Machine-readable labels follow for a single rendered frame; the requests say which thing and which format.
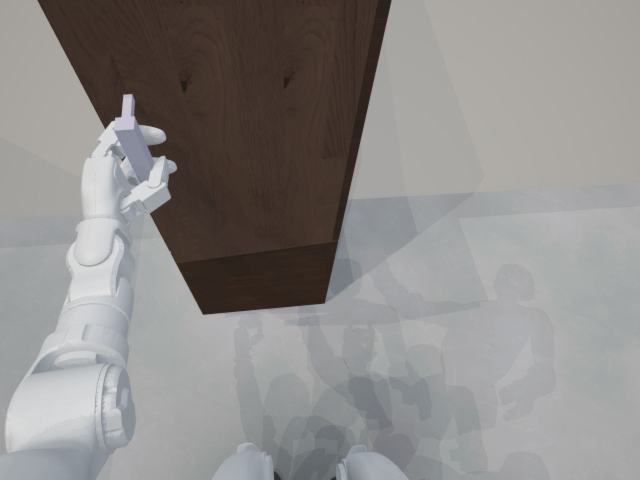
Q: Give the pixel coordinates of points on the left robot forearm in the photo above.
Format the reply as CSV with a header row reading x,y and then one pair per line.
x,y
95,318

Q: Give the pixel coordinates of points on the cupboard door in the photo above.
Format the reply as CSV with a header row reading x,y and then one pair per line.
x,y
257,99

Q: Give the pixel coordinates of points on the robot right shin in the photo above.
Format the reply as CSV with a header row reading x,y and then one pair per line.
x,y
356,449

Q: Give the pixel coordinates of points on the handle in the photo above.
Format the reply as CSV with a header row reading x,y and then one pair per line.
x,y
132,141

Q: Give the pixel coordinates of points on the robot left hand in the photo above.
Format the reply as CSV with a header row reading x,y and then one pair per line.
x,y
105,183

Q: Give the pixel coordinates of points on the robot left thigh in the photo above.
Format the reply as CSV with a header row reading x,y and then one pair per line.
x,y
247,465

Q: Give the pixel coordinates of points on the robot left upper arm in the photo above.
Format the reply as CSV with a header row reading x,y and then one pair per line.
x,y
65,424

